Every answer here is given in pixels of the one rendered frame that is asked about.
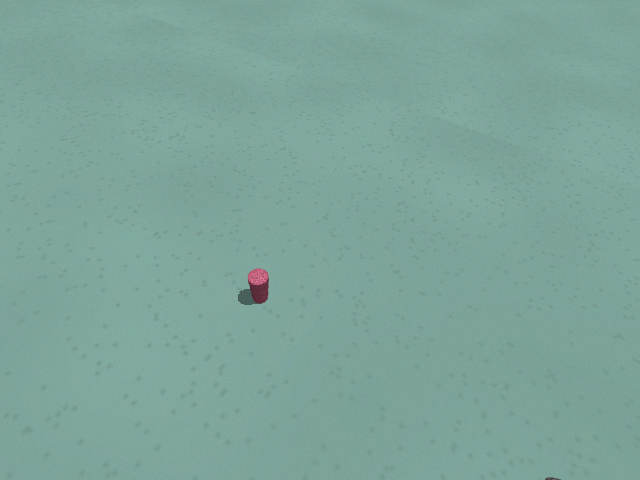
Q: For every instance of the cup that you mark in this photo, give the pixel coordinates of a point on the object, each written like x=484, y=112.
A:
x=258, y=280

